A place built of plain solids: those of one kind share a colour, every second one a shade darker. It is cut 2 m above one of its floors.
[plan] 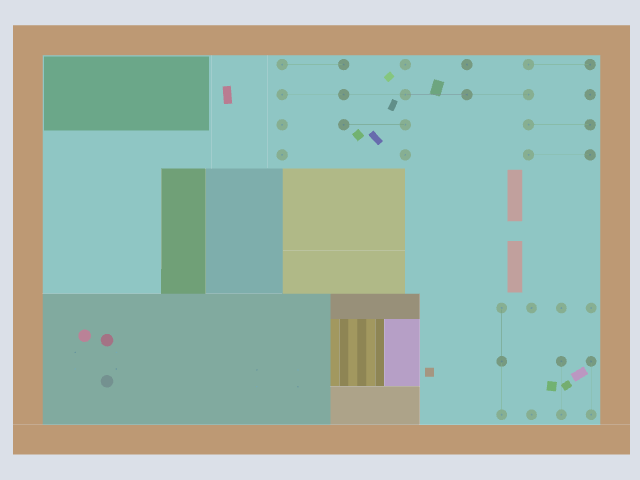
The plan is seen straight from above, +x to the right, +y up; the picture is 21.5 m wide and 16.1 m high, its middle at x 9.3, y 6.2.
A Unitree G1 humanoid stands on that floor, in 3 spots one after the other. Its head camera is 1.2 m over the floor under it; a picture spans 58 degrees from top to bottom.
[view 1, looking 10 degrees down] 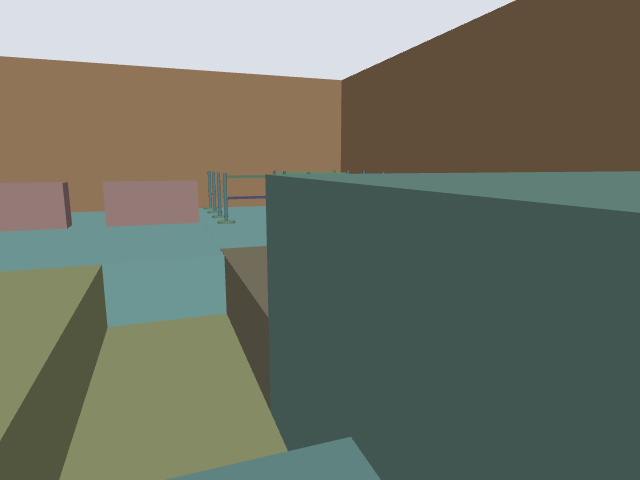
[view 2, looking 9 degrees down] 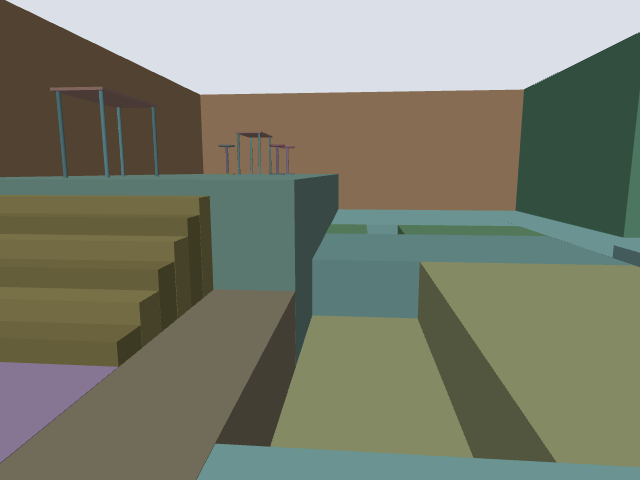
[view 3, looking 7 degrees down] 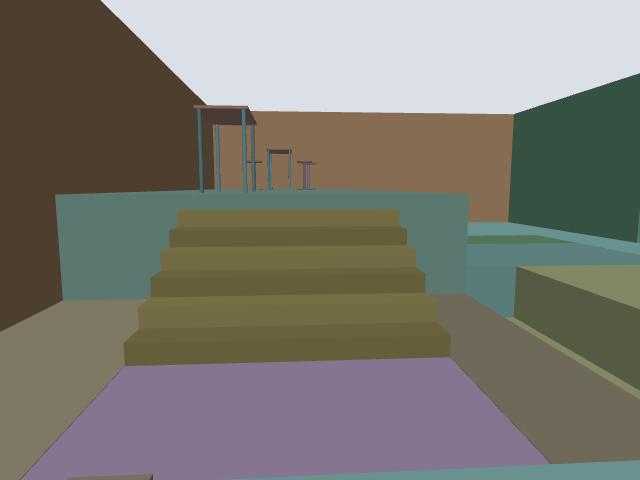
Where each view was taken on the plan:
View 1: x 6.45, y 5.13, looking -20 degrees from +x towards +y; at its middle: floor_deck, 2.17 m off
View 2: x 13.87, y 5.02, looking -175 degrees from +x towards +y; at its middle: floor_deck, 7.22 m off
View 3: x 14.33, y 2.42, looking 176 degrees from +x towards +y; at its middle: step_tread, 4.12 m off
